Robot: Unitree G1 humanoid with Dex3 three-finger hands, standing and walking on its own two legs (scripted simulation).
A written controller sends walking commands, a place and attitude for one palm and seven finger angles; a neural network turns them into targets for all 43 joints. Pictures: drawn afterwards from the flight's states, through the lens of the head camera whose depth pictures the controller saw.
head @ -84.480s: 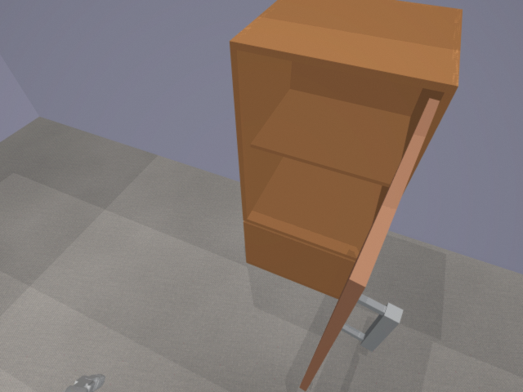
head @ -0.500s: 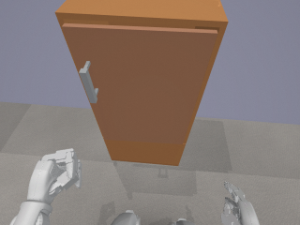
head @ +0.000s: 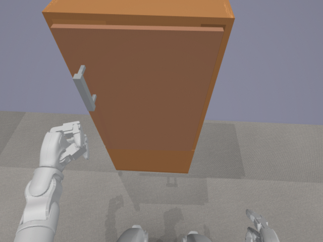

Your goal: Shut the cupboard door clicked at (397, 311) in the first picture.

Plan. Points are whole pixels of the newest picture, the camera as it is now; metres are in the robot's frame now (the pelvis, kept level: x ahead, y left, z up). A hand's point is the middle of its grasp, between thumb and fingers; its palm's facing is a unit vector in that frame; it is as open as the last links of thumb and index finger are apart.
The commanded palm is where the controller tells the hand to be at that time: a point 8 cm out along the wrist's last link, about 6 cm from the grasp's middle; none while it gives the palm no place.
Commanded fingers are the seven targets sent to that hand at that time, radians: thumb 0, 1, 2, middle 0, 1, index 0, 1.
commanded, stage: bring the fist close to the handle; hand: left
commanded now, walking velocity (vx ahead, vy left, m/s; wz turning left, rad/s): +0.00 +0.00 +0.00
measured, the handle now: (87, 89) +0.51 +0.24 +0.06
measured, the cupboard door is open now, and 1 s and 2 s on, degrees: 1 1 0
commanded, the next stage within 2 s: push the door shut along its arc in 0.88 s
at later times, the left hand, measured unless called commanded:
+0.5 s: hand (96, 112) +0.42 +0.19 +0.07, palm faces +0.01 -1.00 -0.02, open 3.1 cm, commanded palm +0.40 +0.25 +0.06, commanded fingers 0.00 0.90 0.90 -1.30 -1.50 -1.30 -1.50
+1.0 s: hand (90, 114) +0.42 +0.21 +0.06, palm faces +0.01 -1.00 -0.01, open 3.1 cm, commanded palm +0.40 +0.25 +0.06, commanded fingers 0.00 0.90 0.90 -1.30 -1.50 -1.30 -1.50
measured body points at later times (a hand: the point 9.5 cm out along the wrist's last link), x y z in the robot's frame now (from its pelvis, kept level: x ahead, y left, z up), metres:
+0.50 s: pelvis +0.00 +0.01 +0.00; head +0.08 +0.01 +0.44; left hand +0.42 +0.25 +0.07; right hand +0.08 -0.25 -0.11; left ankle +0.03 +0.10 -0.67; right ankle +0.01 -0.09 -0.67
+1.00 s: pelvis -0.01 +0.02 +0.00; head +0.07 +0.03 +0.44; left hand +0.41 +0.26 +0.07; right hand +0.07 -0.25 -0.11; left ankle +0.03 +0.10 -0.67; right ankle +0.01 -0.09 -0.67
